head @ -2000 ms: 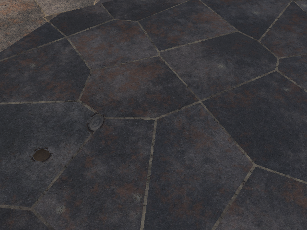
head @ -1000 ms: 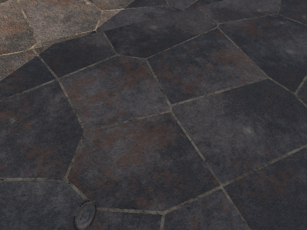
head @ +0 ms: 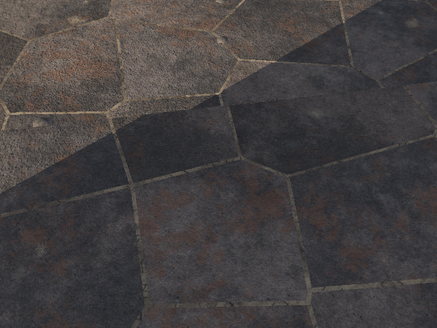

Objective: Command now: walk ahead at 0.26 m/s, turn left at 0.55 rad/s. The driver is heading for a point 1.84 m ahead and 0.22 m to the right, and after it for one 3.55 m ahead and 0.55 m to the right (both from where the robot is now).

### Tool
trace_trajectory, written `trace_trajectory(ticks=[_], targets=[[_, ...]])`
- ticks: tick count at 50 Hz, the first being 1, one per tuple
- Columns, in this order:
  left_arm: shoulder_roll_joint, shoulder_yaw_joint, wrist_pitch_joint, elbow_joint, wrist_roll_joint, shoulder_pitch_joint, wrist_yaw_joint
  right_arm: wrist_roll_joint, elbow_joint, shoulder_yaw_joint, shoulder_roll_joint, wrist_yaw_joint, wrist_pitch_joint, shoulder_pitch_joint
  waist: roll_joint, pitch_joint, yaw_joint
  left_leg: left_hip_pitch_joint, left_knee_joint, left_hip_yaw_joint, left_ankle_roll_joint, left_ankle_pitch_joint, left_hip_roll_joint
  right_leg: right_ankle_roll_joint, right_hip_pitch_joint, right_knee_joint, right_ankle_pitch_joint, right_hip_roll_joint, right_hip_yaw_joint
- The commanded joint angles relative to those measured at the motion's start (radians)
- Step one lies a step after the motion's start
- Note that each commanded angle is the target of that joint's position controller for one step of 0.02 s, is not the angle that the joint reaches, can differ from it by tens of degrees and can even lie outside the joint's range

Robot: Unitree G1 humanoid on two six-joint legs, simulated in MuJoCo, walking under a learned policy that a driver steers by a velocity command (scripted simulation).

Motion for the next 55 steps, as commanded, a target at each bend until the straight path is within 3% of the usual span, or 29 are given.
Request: trace_trajectory(ticks=[1, 2, 3, 4, 5, 6, 8, 11, 14, 17, 20, 22, 23, 24, 25, 26, 27, 30, 32, 33, 34, 36, 41, 55], targets=[[0.072, -0.011, -0.053, -0.136, 0.017, 0.080, -0.018, -0.025, -0.035, -0.079, -0.320, -0.024, -0.001, 0.277, 0.221, -0.508, -0.060, 0.923, -0.092, -0.776, 0.380, 0.699, 0.403, 0.039, -0.635, 0.850, -0.269, 0.153, 0.267], [0.139, 0.006, -0.068, -0.147, -0.022, -0.037, -0.025, -0.026, -0.053, -0.064, -0.262, -0.021, 0.003, 0.280, 0.059, -0.493, -0.123, 0.876, -0.136, -0.663, 0.326, 0.695, 0.352, 0.015, -0.673, 0.864, -0.192, 0.096, 0.369], [0.131, 0.003, -0.071, -0.172, -0.033, -0.097, -0.022, -0.008, -0.059, -0.053, -0.211, -0.024, -0.001, 0.216, 0.027, -0.361, -0.103, 0.755, -0.144, -0.528, 0.274, 0.615, 0.302, -0.003, -0.720, 0.790, -0.096, 0.059, 0.356], [0.131, 0.006, -0.061, -0.155, -0.014, -0.107, -0.009, 0.007, -0.072, -0.044, -0.179, -0.028, -0.001, 0.152, -0.049, -0.253, -0.067, 0.596, -0.175, -0.453, 0.229, 0.552, 0.254, 0.003, -0.700, 0.715, -0.032, 0.021, 0.346], [0.150, 0.016, -0.045, -0.159, 0.001, -0.106, 0.001, 0.006, -0.083, -0.039, -0.158, -0.035, 0.003, 0.112, -0.042, -0.208, -0.036, 0.466, -0.205, -0.417, 0.216, 0.511, 0.230, 0.006, -0.646, 0.660, 0.005, 0.002, 0.350], [0.158, 0.022, -0.026, -0.165, 0.004, -0.096, 0.004, -0.009, -0.093, -0.036, -0.157, -0.037, 0.007, 0.095, -0.025, -0.191, -0.011, 0.373, -0.229, -0.401, 0.211, 0.496, 0.215, 0.006, -0.583, 0.629, 0.021, -0.003, 0.352], [0.131, 0.020, -0.004, -0.177, 0.008, -0.079, 0.010, -0.018, -0.102, -0.042, -0.177, -0.041, 0.008, 0.089, 0.003, -0.184, 0.012, 0.286, -0.241, -0.367, 0.206, 0.533, 0.193, 0.016, -0.541, 0.538, 0.036, 0.008, 0.340], [0.116, 0.014, 0.010, -0.196, 0.015, -0.110, 0.019, -0.009, -0.113, -0.051, -0.208, -0.058, 0.022, 0.102, 0.033, -0.208, 0.006, 0.271, -0.231, -0.351, 0.182, 0.496, 0.165, 0.037, -0.553, 0.402, 0.117, 0.033, 0.337], [0.115, 0.009, 0.022, -0.203, 0.010, -0.144, 0.015, -0.005, -0.127, -0.040, -0.189, -0.075, 0.045, 0.088, 0.066, -0.217, -0.012, 0.266, -0.233, -0.341, 0.139, 0.279, 0.142, 0.048, -0.540, 0.294, 0.224, 0.034, 0.339], [0.116, 0.005, 0.025, -0.222, 0.004, -0.196, 0.008, -0.017, -0.127, -0.029, -0.173, -0.081, 0.058, 0.092, 0.099, -0.181, -0.036, 0.241, -0.238, -0.360, 0.120, 0.102, 0.134, 0.047, -0.499, 0.191, 0.247, 0.035, 0.337], [0.124, 0.005, 0.013, -0.231, 0.002, -0.203, -0.002, -0.025, -0.123, -0.016, -0.160, -0.075, 0.063, 0.102, 0.123, -0.165, -0.047, 0.264, -0.188, -0.393, 0.117, 0.127, 0.146, 0.031, -0.439, 0.086, 0.196, 0.049, 0.322], [0.110, 0.001, -0.001, -0.225, 0.004, -0.169, -0.014, -0.017, -0.125, 0.000, -0.135, -0.072, 0.065, 0.090, 0.117, -0.165, -0.016, 0.274, -0.127, -0.400, 0.086, 0.172, 0.134, 0.000, -0.339, -0.100, 0.270, 0.063, 0.301], [0.112, 0.000, -0.009, -0.219, 0.012, -0.147, -0.021, -0.014, -0.121, 0.009, -0.118, -0.073, 0.064, 0.107, 0.098, -0.158, -0.002, 0.252, -0.102, -0.394, 0.045, 0.134, 0.105, -0.025, -0.251, -0.231, 0.424, 0.047, 0.315], [0.175, 0.010, -0.013, -0.225, 0.031, -0.131, -0.020, -0.029, -0.124, 0.019, -0.092, -0.075, 0.058, 0.148, 0.003, -0.179, -0.027, 0.206, -0.016, -0.345, -0.014, 0.002, 0.043, -0.070, -0.154, -0.243, 0.633, -0.082, 0.430], [0.227, 0.016, -0.006, -0.239, 0.042, -0.160, -0.015, -0.035, -0.115, 0.017, -0.085, -0.071, 0.049, 0.231, -0.191, -0.170, -0.099, 0.099, 0.097, -0.225, -0.068, -0.341, -0.080, -0.185, -0.097, -0.222, 0.884, -0.224, 0.561], [0.161, 0.002, -0.002, -0.220, 0.042, -0.152, -0.016, -0.034, -0.132, 0.011, -0.118, -0.070, 0.042, 0.191, -0.283, -0.182, -0.075, 0.100, 0.122, -0.176, -0.108, -0.423, -0.056, -0.294, -0.154, -0.256, 0.809, -0.293, 0.663], [0.130, -0.007, -0.002, -0.226, 0.032, -0.169, -0.017, -0.027, -0.133, 0.002, -0.152, -0.070, 0.043, 0.144, -0.240, -0.170, -0.052, 0.129, 0.134, -0.173, -0.121, -0.393, -0.027, -0.287, -0.164, -0.262, 0.741, -0.250, 0.642], [0.143, -0.006, 0.003, -0.224, 0.007, -0.217, -0.017, -0.025, -0.113, 0.008, -0.100, -0.066, 0.070, 0.131, -0.193, -0.154, -0.071, 0.265, -0.040, -0.152, -0.125, -0.182, -0.002, -0.177, -0.221, -0.232, 0.652, -0.144, 0.499], [0.123, -0.011, 0.003, -0.209, 0.013, -0.174, -0.026, -0.030, -0.110, 0.012, -0.094, -0.058, 0.080, 0.119, -0.153, -0.142, -0.050, 0.362, -0.101, -0.166, -0.105, -0.028, 0.007, -0.103, -0.270, -0.217, 0.442, -0.062, 0.417], [0.124, -0.013, -0.001, -0.208, 0.020, -0.149, -0.034, -0.027, -0.116, 0.007, -0.123, -0.059, 0.083, 0.112, -0.105, -0.127, -0.024, 0.370, -0.089, -0.190, -0.083, 0.039, 0.033, -0.078, -0.296, -0.202, 0.343, -0.023, 0.385], [0.117, -0.014, -0.004, -0.207, 0.022, -0.130, -0.039, -0.021, -0.104, 0.002, -0.135, -0.057, 0.084, 0.107, -0.037, -0.116, -0.003, 0.324, -0.078, -0.197, -0.057, -0.023, 0.031, -0.057, -0.279, -0.198, 0.308, 0.015, 0.341], [0.111, -0.016, -0.002, -0.206, 0.017, -0.163, -0.036, -0.026, -0.098, 0.010, -0.101, -0.055, 0.075, 0.111, -0.029, -0.096, -0.018, 0.272, -0.114, -0.213, -0.053, -0.063, 0.036, -0.049, -0.242, -0.159, 0.336, 0.023, 0.317], [0.104, -0.018, 0.011, -0.192, 0.013, -0.155, -0.024, -0.025, -0.079, 0.013, -0.101, -0.059, 0.051, 0.112, 0.017, -0.091, -0.007, 0.261, -0.116, -0.214, -0.066, -0.016, 0.037, -0.055, -0.205, -0.133, 0.396, 0.027, 0.313], [0.100, -0.016, 0.022, -0.099, 0.008, -0.145, -0.013, -0.020, -0.003, 0.018, -0.087, -0.072, 0.042, 0.135, -0.010, -0.060, -0.014, 0.285, -0.131, -0.201, -0.071, -0.021, 0.030, -0.038, -0.194, -0.160, 0.381, 0.038, 0.309]])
